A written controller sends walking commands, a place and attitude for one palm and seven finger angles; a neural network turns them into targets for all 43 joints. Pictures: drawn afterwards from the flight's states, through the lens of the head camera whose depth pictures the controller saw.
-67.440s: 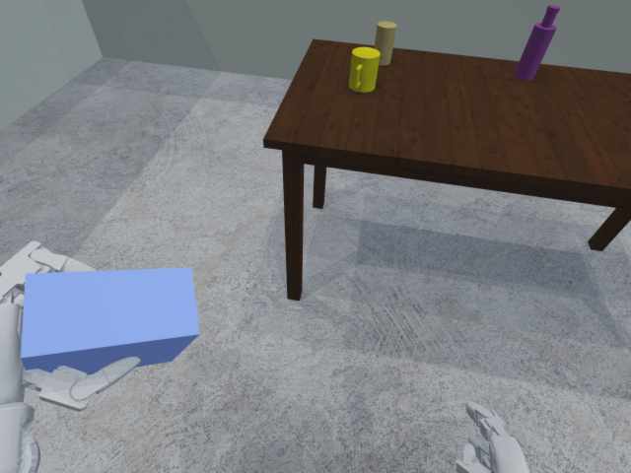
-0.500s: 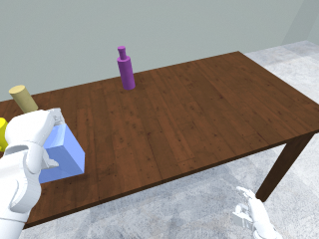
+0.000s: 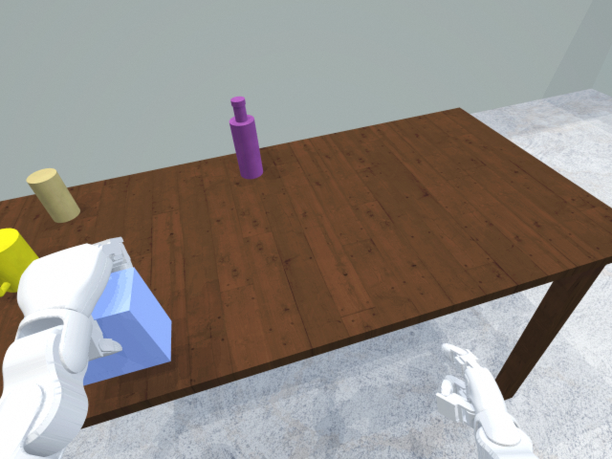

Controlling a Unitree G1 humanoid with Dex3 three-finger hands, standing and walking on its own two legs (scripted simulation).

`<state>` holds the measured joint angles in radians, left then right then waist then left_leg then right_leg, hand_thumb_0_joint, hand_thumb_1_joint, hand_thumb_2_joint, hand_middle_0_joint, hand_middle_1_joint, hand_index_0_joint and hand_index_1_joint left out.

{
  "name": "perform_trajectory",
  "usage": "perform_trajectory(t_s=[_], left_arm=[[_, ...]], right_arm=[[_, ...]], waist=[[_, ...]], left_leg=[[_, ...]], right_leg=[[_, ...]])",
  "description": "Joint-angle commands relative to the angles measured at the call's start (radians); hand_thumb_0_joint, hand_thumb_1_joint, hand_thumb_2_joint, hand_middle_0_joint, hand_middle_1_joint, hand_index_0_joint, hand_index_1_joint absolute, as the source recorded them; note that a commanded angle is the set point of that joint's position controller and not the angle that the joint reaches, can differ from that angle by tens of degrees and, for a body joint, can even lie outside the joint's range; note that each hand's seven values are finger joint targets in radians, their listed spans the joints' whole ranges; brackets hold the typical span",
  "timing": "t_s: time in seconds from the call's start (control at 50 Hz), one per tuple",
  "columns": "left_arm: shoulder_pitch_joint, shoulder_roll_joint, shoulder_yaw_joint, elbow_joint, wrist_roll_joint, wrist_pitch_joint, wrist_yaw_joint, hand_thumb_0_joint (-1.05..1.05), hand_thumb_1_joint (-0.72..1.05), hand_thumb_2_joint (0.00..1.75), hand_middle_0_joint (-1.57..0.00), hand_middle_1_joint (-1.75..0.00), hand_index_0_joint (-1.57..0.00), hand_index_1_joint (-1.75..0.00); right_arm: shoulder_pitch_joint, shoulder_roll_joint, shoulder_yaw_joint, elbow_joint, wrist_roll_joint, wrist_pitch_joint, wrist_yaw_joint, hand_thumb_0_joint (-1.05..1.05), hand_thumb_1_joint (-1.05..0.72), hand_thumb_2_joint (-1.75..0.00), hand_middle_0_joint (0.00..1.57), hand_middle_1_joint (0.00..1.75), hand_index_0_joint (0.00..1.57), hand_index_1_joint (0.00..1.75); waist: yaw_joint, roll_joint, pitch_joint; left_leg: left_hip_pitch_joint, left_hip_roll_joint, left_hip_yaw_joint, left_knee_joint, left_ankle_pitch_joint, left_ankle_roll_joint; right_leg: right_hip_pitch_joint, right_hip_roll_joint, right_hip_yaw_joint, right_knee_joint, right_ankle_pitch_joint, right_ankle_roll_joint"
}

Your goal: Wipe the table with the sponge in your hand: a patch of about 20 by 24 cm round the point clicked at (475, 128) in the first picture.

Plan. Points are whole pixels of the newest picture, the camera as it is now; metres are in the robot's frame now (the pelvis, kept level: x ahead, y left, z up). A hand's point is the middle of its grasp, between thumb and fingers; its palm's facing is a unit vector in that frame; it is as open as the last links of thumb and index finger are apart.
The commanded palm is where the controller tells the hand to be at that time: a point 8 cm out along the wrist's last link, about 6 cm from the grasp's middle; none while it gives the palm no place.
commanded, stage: bring the sponge back beside the body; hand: left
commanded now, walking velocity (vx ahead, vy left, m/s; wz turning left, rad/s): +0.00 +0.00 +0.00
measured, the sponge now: (114, 337) +0.22 +0.31 +0.06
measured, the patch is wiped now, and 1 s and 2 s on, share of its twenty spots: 1.00 1.00 1.00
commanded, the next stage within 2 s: step back with the hand held close in 0.88 s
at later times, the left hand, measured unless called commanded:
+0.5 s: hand (112, 342) +0.19 +0.27 +0.11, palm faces +0.09 -0.14 -0.99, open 10.4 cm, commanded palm +0.15 +0.27 +0.18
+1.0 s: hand (111, 346) +0.18 +0.27 +0.11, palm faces +0.11 -0.15 -0.98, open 10.4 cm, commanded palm +0.15 +0.27 +0.18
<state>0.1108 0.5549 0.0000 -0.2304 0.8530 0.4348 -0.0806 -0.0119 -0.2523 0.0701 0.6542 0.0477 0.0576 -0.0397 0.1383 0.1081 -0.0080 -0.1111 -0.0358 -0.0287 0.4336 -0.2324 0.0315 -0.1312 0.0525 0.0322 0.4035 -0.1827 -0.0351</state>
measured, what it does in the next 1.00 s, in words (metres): stands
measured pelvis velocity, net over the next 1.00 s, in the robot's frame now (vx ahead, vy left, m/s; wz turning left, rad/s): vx -0.01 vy -0.01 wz -0.02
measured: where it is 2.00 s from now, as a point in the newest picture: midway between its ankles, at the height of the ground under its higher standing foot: outside the picture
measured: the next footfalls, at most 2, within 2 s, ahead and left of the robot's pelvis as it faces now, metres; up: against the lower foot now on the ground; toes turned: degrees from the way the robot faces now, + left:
right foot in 1.92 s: +0.00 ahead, -0.11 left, +0.00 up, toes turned +3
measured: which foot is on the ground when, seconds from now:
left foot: down 0.00-1.00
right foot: down 0.00-1.00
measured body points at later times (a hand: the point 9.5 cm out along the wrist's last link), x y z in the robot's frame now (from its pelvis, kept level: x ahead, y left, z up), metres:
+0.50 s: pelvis +0.00 -0.01 +0.00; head -0.05 -0.05 +0.44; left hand +0.18 +0.28 +0.16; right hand +0.25 -0.21 -0.07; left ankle +0.01 +0.10 -0.74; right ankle +0.03 -0.10 -0.74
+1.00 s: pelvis -0.01 -0.01 +0.00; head -0.06 -0.05 +0.44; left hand +0.17 +0.28 +0.16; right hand +0.25 -0.20 -0.06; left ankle +0.01 +0.10 -0.74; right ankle +0.03 -0.10 -0.74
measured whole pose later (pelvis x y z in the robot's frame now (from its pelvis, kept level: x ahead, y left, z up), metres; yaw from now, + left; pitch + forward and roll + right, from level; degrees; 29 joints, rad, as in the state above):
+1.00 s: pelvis -0.01 -0.01 +0.00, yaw -1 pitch -7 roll +0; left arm 0.29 0.49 -0.03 -0.32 0.85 0.43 -0.01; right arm 0.01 -0.26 0.05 0.67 0.04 0.04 -0.05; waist 0.13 0.11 0.00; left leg -0.09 -0.02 -0.02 0.45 -0.23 0.02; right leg -0.11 0.07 0.04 0.42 -0.18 -0.05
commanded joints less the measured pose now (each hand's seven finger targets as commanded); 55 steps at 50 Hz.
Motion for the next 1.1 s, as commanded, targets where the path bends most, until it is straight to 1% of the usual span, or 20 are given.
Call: perform_trajectory(t_s=[0.0, 0.14, 0.2, 0.24, 0.3, 0.36, 0.48, 0.54, 0.7, 0.8, 0.84, 0.86, 0.94, 0.96, 0.98, 1.0, 1.02, 1.04, 1.06, 1.08], left_arm=[[-0.198, 0.226, 0.14, -0.188, 0.027, 0.008, 0.04, 0.0, 0.1, 1.3, -1.2, -1.6, -1.2, -1.6], [-0.174, 0.247, 0.168, -0.279, 0.031, -0.034, 0.053, 0.0, 0.1, 1.3, -1.2, -1.6, -1.2, -1.6], [-0.12, 0.205, 0.146, -0.238, 0.031, -0.04, 0.069, 0.0, 0.1, 1.3, -1.2, -1.6, -1.2, -1.6], [-0.127, 0.236, 0.176, -0.29, 0.031, -0.046, 0.083, 0.0, 0.1, 1.3, -1.2, -1.6, -1.2, -1.6], [-0.072, 0.181, 0.137, -0.256, 0.034, -0.035, 0.093, 0.0, 0.1, 1.3, -1.2, -1.6, -1.2, -1.6], [-0.061, 0.175, 0.138, -0.295, 0.033, -0.031, 0.103, 0.0, 0.1, 1.3, -1.2, -1.6, -1.2, -1.6], [0.007, 0.144, 0.118, -0.29, 0.025, -0.029, 0.11, 0.0, 0.1, 1.3, -1.2, -1.6, -1.2, -1.6], [-0.047, 0.199, 0.155, -0.334, 0.037, -0.033, 0.121, 0.0, 0.1, 1.3, -1.2, -1.6, -1.2, -1.6], [-0.033, 0.139, 0.108, -0.273, 0.029, -0.024, 0.122, 0.0, 0.1, 1.3, -1.2, -1.6, -1.2, -1.6], [-0.012, 0.136, 0.109, -0.28, 0.03, -0.018, 0.115, 0.0, 0.1, 1.3, -1.2, -1.6, -1.2, -1.6], [-0.032, 0.174, 0.138, -0.317, 0.029, -0.019, 0.115, 0.0, 0.1, 1.3, -1.2, -1.6, -1.2, -1.6], [-0.044, 0.152, 0.119, -0.318, 0.038, -0.02, 0.116, 0.0, 0.1, 1.3, -1.2, -1.6, -1.2, -1.6], [-0.034, 0.177, 0.141, -0.314, 0.033, -0.019, 0.117, 0.0, 0.1, 1.3, -1.2, -1.6, -1.2, -1.6], [-0.042, 0.144, 0.114, -0.304, 0.035, -0.017, 0.117, 0.0, 0.1, 1.3, -1.2, -1.6, -1.2, -1.6], [-0.019, 0.119, 0.098, -0.178, 0.04, -0.007, 0.117, 0.0, 0.1, 1.3, -1.2, -1.6, -1.2, -1.6], [-0.208, 0.004, 0.321, -0.471, -0.84, -0.253, 0.144, 0.0, 0.1, 1.3, -1.2, -1.6, -1.2, -1.6], [0.003, 0.112, 0.368, -0.259, -0.841, -0.332, 0.16, 0.0, 0.1, 1.3, -1.2, -1.6, -1.2, -1.6], [0.039, 0.115, 0.428, -0.343, -0.882, -0.4, 0.176, 0.0, 0.1, 1.3, -1.2, -1.6, -1.2, -1.6], [0.072, 0.059, 0.397, -0.412, -0.902, -0.451, 0.18, 0.0, 0.1, 1.3, -1.2, -1.6, -1.2, -1.6], [0.094, 0.059, 0.411, -0.48, -0.917, -0.489, 0.19, 0.0, 0.1, 1.3, -1.2, -1.6, -1.2, -1.6]], right_arm=[[-0.231, -0.111, -0.048, -0.18, 0.001, -0.05, -0.004, 0.0, -0.9, -0.9, 0.2, 0.3, 0.2, 0.3], [-0.244, -0.105, -0.049, -0.2, -0.001, -0.068, -0.013, 0.0, -0.9, -0.9, 0.2, 0.3, 0.2, 0.3], [-0.219, -0.104, -0.055, -0.183, -0.007, -0.069, -0.012, 0.0, -0.9, -0.9, 0.2, 0.3, 0.2, 0.3], [-0.241, -0.105, -0.056, -0.193, -0.006, -0.075, -0.014, 0.0, -0.9, -0.9, 0.2, 0.3, 0.2, 0.3], [-0.225, -0.104, -0.061, -0.179, -0.008, -0.073, -0.009, 0.0, -0.9, -0.9, 0.2, 0.3, 0.2, 0.3], [-0.237, -0.098, -0.06, -0.19, -0.009, -0.083, -0.007, 0.0, -0.9, -0.9, 0.2, 0.3, 0.2, 0.3], [-0.234, -0.098, -0.063, -0.185, -0.011, -0.083, -0.008, 0.0, -0.9, -0.9, 0.2, 0.3, 0.2, 0.3], [-0.249, -0.103, -0.062, -0.189, -0.011, -0.081, -0.013, 0.0, -0.9, -0.9, 0.2, 0.3, 0.2, 0.3], [-0.241, -0.1, -0.063, -0.173, -0.01, -0.081, -0.014, 0.0, -0.9, -0.9, 0.2, 0.3, 0.2, 0.3], [-0.24, -0.101, -0.063, -0.174, -0.011, -0.08, -0.01, 0.0, -0.9, -0.9, 0.2, 0.3, 0.2, 0.3], [-0.253, -0.102, -0.061, -0.188, -0.008, -0.08, -0.012, 0.0, -0.9, -0.9, 0.2, 0.3, 0.2, 0.3], [-0.246, -0.097, -0.059, -0.187, -0.01, -0.082, -0.009, 0.0, -0.9, -0.9, 0.2, 0.3, 0.2, 0.3], [-0.251, -0.102, -0.061, -0.186, -0.008, -0.076, -0.012, 0.0, -0.9, -0.9, 0.2, 0.3, 0.2, 0.3], [-0.243, -0.095, -0.057, -0.189, -0.009, -0.08, -0.011, 0.0, -0.9, -0.9, 0.2, 0.3, 0.2, 0.3], [-0.226, -0.101, -0.059, -0.163, -0.008, -0.073, -0.016, 0.0, -0.9, -0.9, 0.2, 0.3, 0.2, 0.3], [-0.052, -0.069, -0.065, -0.386, -0.007, -0.074, -0.019, 0.0, -0.9, -0.9, 0.2, 0.3, 0.2, 0.3], [0.035, -0.069, -0.044, -0.292, -0.034, -0.085, -0.022, 0.0, -0.9, -0.9, 0.2, 0.3, 0.2, 0.3], [0.089, -0.073, -0.055, -0.28, -0.031, -0.084, -0.03, 0.0, -0.9, -0.9, 0.2, 0.3, 0.2, 0.3], [0.093, -0.057, -0.052, -0.267, -0.031, -0.091, -0.033, 0.0, -0.9, -0.9, 0.2, 0.3, 0.2, 0.3], [0.1, -0.072, -0.058, -0.271, -0.032, -0.098, -0.036, 0.0, -0.9, -0.9, 0.2, 0.3, 0.2, 0.3]], waist=[[-0.009, -0.034, -0.143], [-0.003, 0.006, -0.156], [-0.005, -0.023, -0.127], [-0.001, 0.001, -0.135], [0.0, -0.024, -0.115], [0.005, -0.02, -0.144], [-0.002, -0.051, -0.096], [-0.001, -0.03, -0.103], [-0.005, -0.029, -0.074], [-0.003, -0.042, -0.088], [-0.003, -0.02, -0.096], [0.0, -0.023, -0.113], [0.0, -0.018, -0.083], [-0.001, -0.031, -0.095], [-0.019, -0.083, -0.024], [-0.123, -0.201, 0.124], [-0.116, -0.319, 0.03], [-0.117, -0.318, 0.009], [-0.13, -0.262, -0.084], [-0.136, -0.179, -0.138]], left_leg=[[-0.022, 0.016, -0.058, -0.066, 0.17, 0.012], [-0.006, 0.014, -0.065, -0.062, 0.142, 0.019], [-0.013, 0.012, -0.054, -0.057, 0.143, 0.015], [-0.008, 0.012, -0.059, -0.055, 0.128, 0.016], [-0.011, 0.013, -0.051, -0.056, 0.148, 0.014], [-0.013, 0.009, -0.049, -0.048, 0.14, 0.016], [-0.018, 0.011, -0.043, -0.045, 0.113, 0.017], [-0.01, 0.01, -0.049, -0.054, 0.093, 0.018], [-0.016, 0.008, -0.04, -0.062, 0.083, 0.014], [-0.018, 0.009, -0.042, -0.061, 0.108, 0.015], [-0.016, 0.011, -0.046, -0.067, 0.086, 0.015], [-0.021, 0.009, -0.042, -0.064, 0.106, 0.016], [-0.02, 0.013, -0.048, -0.074, 0.082, 0.016], [-0.023, 0.011, -0.041, -0.068, 0.089, 0.017], [-0.042, 0.013, -0.037, -0.072, 0.063, 0.011], [-0.076, 0.013, -0.053, 0.043, -0.134, 0.035], [-0.034, 0.008, -0.042, 0.101, -0.149, 0.035], [-0.014, 0.008, -0.056, 0.139, -0.149, 0.025], [0.005, 0.03, -0.048, 0.16, -0.109, 0.023], [0.004, 0.047, -0.055, 0.157, -0.054, 0.019]], right_leg=[[0.052, -0.011, 0.07, -0.067, 0.063, -0.051], [0.062, -0.003, 0.107, -0.067, 0.025, -0.057], [0.046, -0.01, 0.085, -0.076, 0.018, -0.05], [0.05, -0.004, 0.124, -0.076, 0.002, -0.057], [0.042, -0.007, 0.091, -0.077, 0.019, -0.051], [0.058, -0.009, 0.1, -0.066, 0.008, -0.052], [0.026, -0.01, 0.114, -0.088, -0.033, -0.046], [0.033, -0.001, 0.145, -0.094, -0.056, -0.052], [0.019, -0.007, 0.117, -0.103, -0.07, -0.047], [0.034, -0.004, 0.112, -0.094, -0.035, -0.048], [0.04, 0.001, 0.137, -0.094, -0.057, -0.052], [0.052, -0.003, 0.107, -0.079, -0.035, -0.049], [0.038, 0.004, 0.13, -0.092, -0.057, -0.052], [0.04, -0.003, 0.101, -0.085, -0.056, -0.047], [-0.008, 0.001, 0.103, -0.106, -0.092, -0.045], [-0.254, -0.05, 0.222, -0.2, -0.09, -0.037], [-0.264, -0.1, 0.204, -0.195, -0.148, -0.051], [-0.29, -0.147, 0.242, -0.208, -0.153, -0.055], [-0.257, -0.197, 0.228, -0.169, -0.079, -0.059], [-0.224, -0.218, 0.221, -0.116, 0.025, -0.063]])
